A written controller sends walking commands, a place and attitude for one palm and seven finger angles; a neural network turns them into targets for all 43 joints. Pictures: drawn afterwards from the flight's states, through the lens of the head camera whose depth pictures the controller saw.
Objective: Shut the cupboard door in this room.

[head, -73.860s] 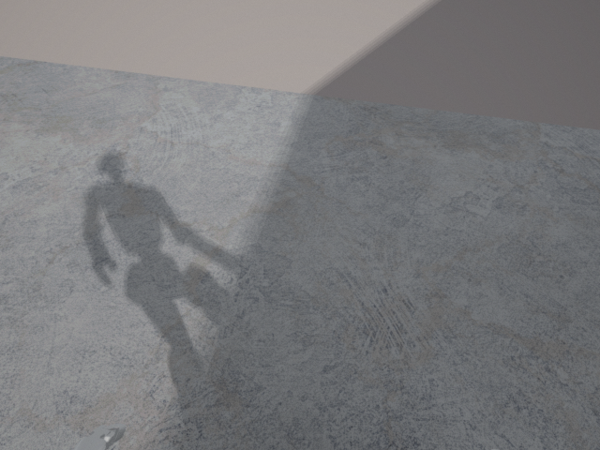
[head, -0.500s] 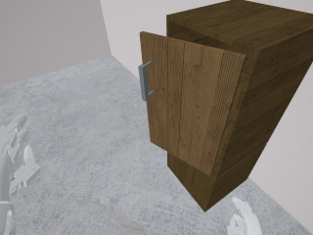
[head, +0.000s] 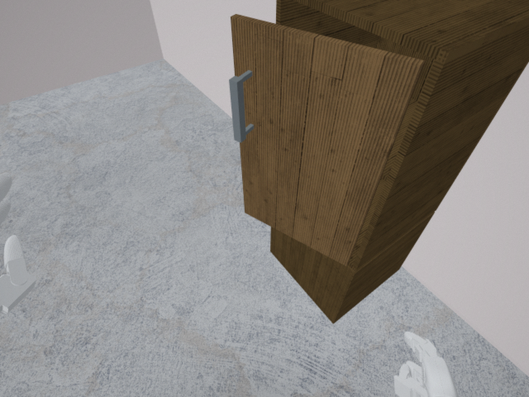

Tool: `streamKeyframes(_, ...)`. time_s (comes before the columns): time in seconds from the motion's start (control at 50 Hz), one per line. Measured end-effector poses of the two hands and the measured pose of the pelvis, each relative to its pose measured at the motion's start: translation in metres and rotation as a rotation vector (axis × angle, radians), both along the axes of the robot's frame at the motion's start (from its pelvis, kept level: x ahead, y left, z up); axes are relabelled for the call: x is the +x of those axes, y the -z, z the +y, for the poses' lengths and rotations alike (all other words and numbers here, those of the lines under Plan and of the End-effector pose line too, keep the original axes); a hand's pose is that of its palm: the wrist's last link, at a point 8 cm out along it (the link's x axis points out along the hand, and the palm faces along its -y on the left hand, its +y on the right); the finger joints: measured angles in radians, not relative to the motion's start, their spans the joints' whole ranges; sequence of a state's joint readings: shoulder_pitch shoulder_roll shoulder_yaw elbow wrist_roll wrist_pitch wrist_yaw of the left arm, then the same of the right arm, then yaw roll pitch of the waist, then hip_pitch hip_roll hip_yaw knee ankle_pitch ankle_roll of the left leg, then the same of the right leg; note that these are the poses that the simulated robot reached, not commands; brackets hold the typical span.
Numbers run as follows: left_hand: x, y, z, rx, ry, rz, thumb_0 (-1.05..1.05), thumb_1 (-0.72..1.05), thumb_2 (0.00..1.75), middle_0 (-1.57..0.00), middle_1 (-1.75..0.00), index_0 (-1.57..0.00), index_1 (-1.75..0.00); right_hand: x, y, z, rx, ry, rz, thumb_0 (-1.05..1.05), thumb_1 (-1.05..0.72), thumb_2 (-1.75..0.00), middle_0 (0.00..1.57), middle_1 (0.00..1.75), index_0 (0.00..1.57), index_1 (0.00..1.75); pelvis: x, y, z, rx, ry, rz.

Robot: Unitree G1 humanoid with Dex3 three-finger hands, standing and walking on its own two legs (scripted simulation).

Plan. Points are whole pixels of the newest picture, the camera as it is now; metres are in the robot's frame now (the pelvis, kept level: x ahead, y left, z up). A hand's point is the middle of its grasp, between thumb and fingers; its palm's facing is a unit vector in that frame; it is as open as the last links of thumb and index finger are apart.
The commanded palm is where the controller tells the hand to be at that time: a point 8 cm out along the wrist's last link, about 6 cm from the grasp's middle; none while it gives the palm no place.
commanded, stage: step back with the hand held close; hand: left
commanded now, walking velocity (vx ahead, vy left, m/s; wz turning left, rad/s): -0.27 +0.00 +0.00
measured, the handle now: (243, 107) +0.67 +0.09 +0.09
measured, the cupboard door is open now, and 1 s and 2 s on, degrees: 20 20 20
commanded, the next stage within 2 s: stop stepping back and stand still in 0.84 s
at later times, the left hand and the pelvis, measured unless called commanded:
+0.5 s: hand out of the picture +0.11 +0.28 +0.17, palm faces +0.51 -0.77 -0.39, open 7.4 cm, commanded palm +0.04 +0.31 +0.18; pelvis -0.08 +0.00 -0.02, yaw +3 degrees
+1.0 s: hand out of the picture +0.01 +0.29 +0.18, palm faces +0.52 -0.76 -0.38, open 7.4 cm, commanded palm -0.06 +0.33 +0.18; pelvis -0.17 +0.02 -0.02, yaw +5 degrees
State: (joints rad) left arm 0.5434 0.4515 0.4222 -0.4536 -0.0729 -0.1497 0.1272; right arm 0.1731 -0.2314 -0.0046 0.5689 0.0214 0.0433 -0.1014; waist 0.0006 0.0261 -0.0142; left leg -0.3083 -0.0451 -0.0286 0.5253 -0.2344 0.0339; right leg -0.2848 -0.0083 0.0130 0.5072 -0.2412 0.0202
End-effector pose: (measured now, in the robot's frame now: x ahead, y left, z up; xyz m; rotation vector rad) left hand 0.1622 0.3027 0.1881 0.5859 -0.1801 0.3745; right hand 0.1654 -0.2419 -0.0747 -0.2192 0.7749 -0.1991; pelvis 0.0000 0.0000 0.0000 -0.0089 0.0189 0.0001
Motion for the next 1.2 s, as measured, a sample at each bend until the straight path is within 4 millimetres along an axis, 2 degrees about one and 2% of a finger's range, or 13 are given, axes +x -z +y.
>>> streamKeyframes(0.16,-0.034,0.01,0.008,-0.015,-0.005,-0.043,0.01,0.88,0.9,-0.22,-0.3,-0.21,-0.3,-0.03,-0.007,0.01,-0.013,-0.023,-0.035,0.01,-0.9,-0.9,0.21,0.3,0.2,0.3,-0.03,0.004,0.004,-0.011,-0.003,-0.002)
streamKeyframes(0.24,-0.054,0.015,0.008,-0.014,-0.018,-0.07,0.01,0.88,0.9,-0.22,-0.3,-0.21,-0.3,-0.047,-0.004,0.01,-0.029,-0.042,-0.033,0.01,-0.9,-0.9,0.21,0.3,0.2,0.3,-0.044,0.009,0.003,-0.019,-0.012,-0.011)
streamKeyframes(0.36,-0.08,0.011,0.006,-0.005,-0.038,-0.152,0.01,0.88,0.9,-0.22,-0.3,-0.21,-0.3,-0.073,0.005,0.005,-0.048,-0.067,-0.011,0.01,-0.9,-0.9,0.21,0.3,0.2,0.3,-0.061,0.014,-0.002,-0.029,-0.038,-0.025)
streamKeyframes(0.54,-0.102,0.008,0.01,-0.017,-0.018,-0.21,0.01,0.88,0.9,-0.22,-0.3,-0.21,-0.3,-0.107,0.008,0.006,-0.069,-0.058,0.016,0.01,-0.9,-0.9,0.21,0.3,0.2,0.3,-0.088,0.015,0.006,-0.041,-0.049,-0.023)
streamKeyframes(0.62,-0.114,0.002,0.016,0.039,-0.006,-0.209,0.01,0.88,0.9,-0.22,-0.3,-0.21,-0.3,-0.117,0.008,0.014,-0.062,-0.063,-0.004,0.01,-0.9,-0.9,0.21,0.3,0.2,0.3,-0.101,0.017,0.006,-0.069,-0.088,-0.025)
streamKeyframes(0.7,-0.138,-0.003,0.017,0.101,-0.02,-0.222,0.01,0.88,0.9,-0.22,-0.3,-0.21,-0.3,-0.12,0.011,0.019,-0.038,-0.09,-0.024,0.01,-0.9,-0.9,0.21,0.3,0.2,0.3,-0.111,0.022,0.0,-0.058,-0.083,0.006)
streamKeyframes(0.8,-0.164,0.005,0.009,0.033,-0.03,-0.189,0.01,0.88,0.9,-0.21,-0.3,-0.21,-0.3,-0.127,0.011,0.023,-0.023,-0.133,-0.029,0.01,-0.9,-0.9,0.21,0.3,0.2,0.3,-0.137,0.019,-0.004,-0.055,-0.081,-0.01)
streamKeyframes(0.88,-0.182,0.005,0.002,-0.013,-0.006,-0.212,0.01,0.88,0.9,-0.22,-0.3,-0.21,-0.3,-0.139,0.005,0.024,-0.037,-0.134,-0.035,0.01,-0.9,-0.9,0.21,0.3,0.2,0.3,-0.149,0.016,0.001,-0.035,-0.08,-0.027)
streamKeyframes(0.96,-0.194,-0.002,0.015,-0.007,0.009,-0.273,0.01,0.88,0.9,-0.22,-0.3,-0.21,-0.3,-0.154,-0.002,0.028,-0.073,-0.109,-0.047,0.01,-0.9,-0.9,0.21,0.3,0.2,0.3,-0.16,0.017,0.013,-0.041,-0.093,-0.025)
streamKeyframes(1.06,-0.208,-0.003,0.047,0.014,-0.042,-0.246,0.01,0.88,0.9,-0.22,-0.3,-0.21,-0.3,-0.18,-0.008,0.041,-0.067,-0.09,-0.068,0.01,-0.9,-0.9,0.21,0.3,0.2,0.3,-0.189,0.013,0.023,-0.093,-0.115,-0.023)
streamKeyframes(1.12,-0.229,-0.005,0.054,0.002,-0.065,-0.203,0.01,0.88,0.9,-0.22,-0.3,-0.21,-0.3,-0.2,-0.011,0.052,-0.034,-0.111,-0.058,0.01,-0.9,-0.9,0.2,0.3,0.2,0.3,-0.204,0.006,0.024,-0.099,-0.127,-0.008)
streamKeyframes(1.2,-0.27,-0.005,0.042,0.02,-0.047,-0.159,0.01,0.89,0.9,-0.21,-0.3,-0.21,-0.3,-0.221,-0.008,0.062,-0.004,-0.154,-0.075,0.01,-0.9,-0.9,0.21,0.3,0.2,0.3,-0.227,0.01,0.024,-0.045,-0.105,0.011)
